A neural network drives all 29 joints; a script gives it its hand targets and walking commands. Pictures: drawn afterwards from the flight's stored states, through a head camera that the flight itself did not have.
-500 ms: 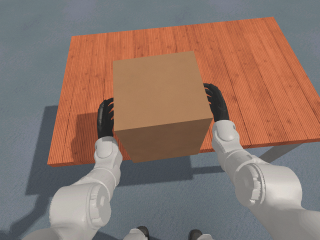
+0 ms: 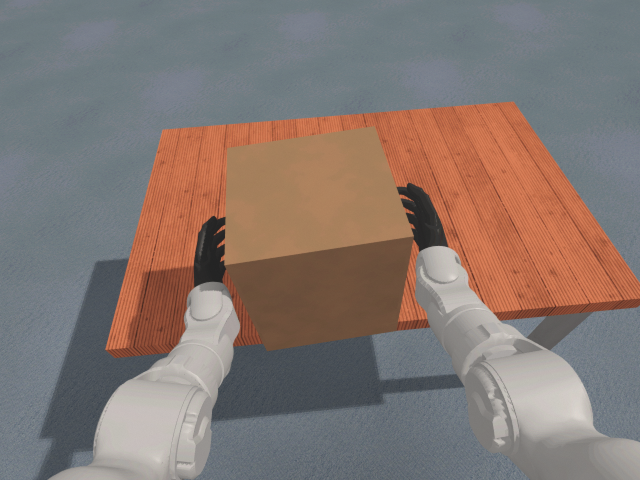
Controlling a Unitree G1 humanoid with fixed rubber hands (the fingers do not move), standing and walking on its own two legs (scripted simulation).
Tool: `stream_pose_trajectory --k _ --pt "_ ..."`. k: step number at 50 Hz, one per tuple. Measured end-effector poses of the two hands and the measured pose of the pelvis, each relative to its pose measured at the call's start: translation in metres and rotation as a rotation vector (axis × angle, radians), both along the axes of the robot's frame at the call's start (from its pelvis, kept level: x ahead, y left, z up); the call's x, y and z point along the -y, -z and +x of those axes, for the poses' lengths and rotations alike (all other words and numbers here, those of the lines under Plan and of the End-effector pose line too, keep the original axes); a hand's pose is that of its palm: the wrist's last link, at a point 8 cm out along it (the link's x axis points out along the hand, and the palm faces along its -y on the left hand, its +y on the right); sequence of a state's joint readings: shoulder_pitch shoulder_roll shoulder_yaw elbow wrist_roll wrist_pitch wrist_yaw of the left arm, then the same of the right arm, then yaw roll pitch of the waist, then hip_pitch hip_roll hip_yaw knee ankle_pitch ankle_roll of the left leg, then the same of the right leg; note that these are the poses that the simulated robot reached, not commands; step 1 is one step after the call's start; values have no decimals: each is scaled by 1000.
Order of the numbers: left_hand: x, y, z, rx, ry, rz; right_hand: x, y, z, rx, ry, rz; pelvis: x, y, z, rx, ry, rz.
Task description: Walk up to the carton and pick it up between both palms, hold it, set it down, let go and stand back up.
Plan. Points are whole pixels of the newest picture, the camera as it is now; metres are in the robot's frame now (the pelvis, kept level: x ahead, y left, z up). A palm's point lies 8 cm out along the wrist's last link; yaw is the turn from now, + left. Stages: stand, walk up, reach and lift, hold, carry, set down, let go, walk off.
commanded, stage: reach and lift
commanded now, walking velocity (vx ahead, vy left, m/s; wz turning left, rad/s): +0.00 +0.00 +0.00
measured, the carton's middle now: (317, 245) +0.45 +0.02 +0.00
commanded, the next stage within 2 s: none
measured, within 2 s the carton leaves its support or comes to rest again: neither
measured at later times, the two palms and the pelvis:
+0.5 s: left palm (204, 211) +0.41 +0.15 +0.13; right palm (459, 194) +0.41 -0.14 +0.14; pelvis +0.01 +0.00 +0.04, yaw -1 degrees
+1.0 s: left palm (158, 201) +0.38 +0.18 +0.18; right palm (447, 181) +0.38 -0.11 +0.19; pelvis +0.01 +0.01 +0.04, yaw +2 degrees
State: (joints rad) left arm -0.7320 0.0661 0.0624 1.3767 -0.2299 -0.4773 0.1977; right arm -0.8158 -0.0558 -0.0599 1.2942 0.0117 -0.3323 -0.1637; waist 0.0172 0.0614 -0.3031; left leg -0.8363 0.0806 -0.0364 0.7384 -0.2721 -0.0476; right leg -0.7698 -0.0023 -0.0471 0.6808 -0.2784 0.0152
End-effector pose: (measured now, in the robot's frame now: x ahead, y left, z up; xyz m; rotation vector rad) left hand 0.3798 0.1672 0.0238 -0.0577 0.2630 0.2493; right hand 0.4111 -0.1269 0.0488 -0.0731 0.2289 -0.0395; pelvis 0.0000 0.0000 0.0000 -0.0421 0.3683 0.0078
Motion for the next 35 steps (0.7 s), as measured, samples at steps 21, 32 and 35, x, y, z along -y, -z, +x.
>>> stream_pose_trajectory --k 21,32,35 --pt "14 -118 29 37 75 4 16 -104 -1 -7 118 88 -1 -34 5 261 20 31" --pt "10 -99 17 5 70 44 13 -83 -9 -33 100 77 3 -40 20 272 4 20" --pt "5 -113 14 47 66 61 7 -93 -12 8 94 95 2 -41 22 273 -4 19"
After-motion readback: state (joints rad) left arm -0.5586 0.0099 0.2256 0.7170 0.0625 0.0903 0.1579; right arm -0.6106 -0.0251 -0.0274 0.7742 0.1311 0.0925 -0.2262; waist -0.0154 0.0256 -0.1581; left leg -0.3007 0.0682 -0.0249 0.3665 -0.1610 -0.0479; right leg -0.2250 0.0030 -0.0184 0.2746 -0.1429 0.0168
